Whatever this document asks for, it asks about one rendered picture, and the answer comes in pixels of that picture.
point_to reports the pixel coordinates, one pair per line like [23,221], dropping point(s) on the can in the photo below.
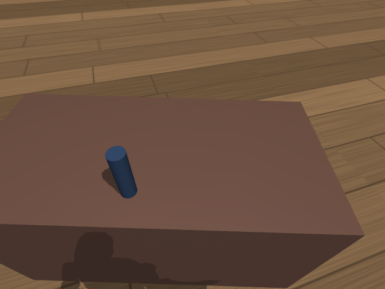
[118,162]

